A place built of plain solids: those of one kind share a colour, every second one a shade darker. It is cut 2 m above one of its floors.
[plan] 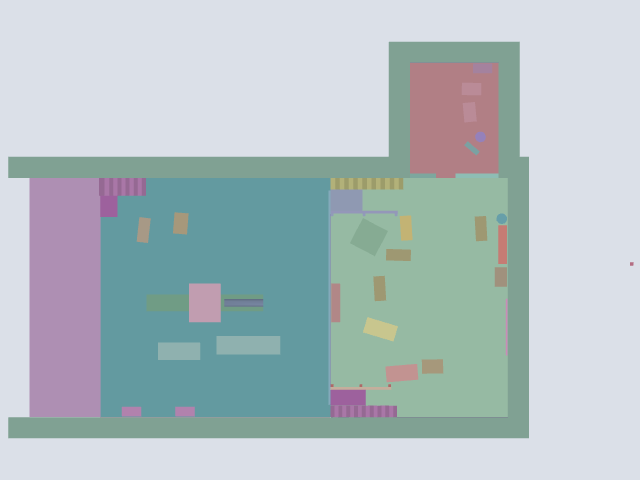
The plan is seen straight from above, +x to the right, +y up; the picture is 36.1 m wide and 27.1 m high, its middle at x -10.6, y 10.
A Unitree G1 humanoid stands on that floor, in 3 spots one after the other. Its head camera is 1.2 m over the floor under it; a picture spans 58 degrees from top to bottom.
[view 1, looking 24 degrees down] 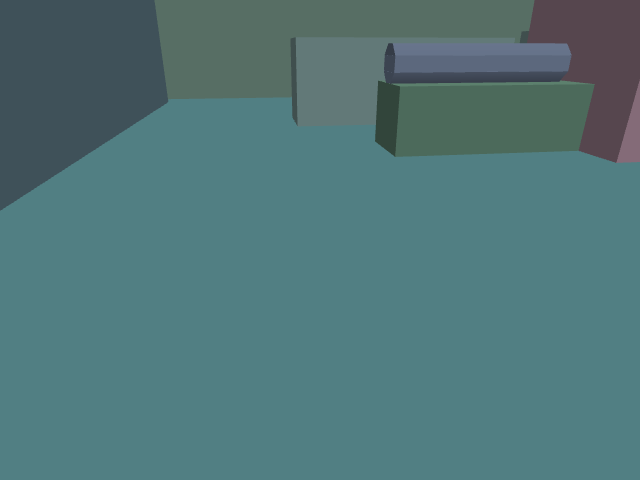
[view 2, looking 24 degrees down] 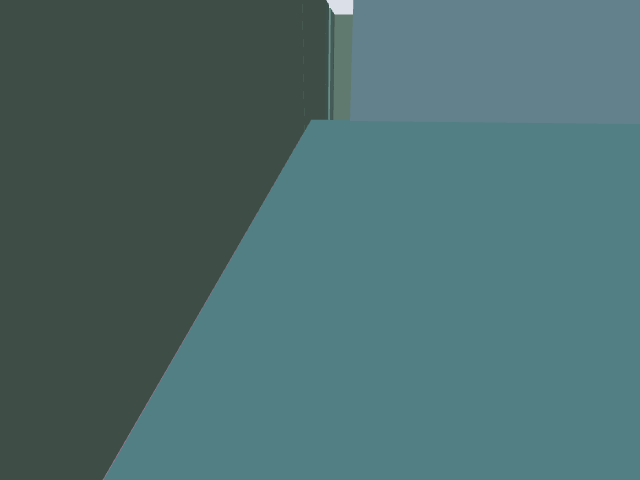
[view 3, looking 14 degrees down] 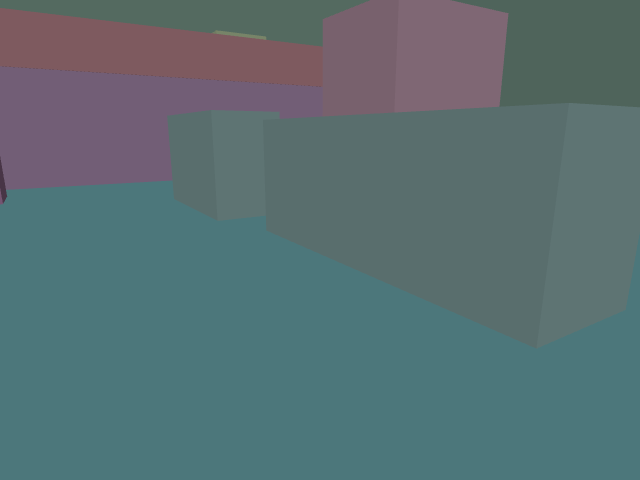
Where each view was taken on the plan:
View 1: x -12.20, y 11.88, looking -98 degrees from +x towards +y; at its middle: floor_saw_floorboards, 2.95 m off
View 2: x -18.03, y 12.78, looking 4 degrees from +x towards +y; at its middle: floor_saw_floorboards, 2.95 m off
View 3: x -11.60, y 1.30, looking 148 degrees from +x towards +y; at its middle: boardstack_saw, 4.35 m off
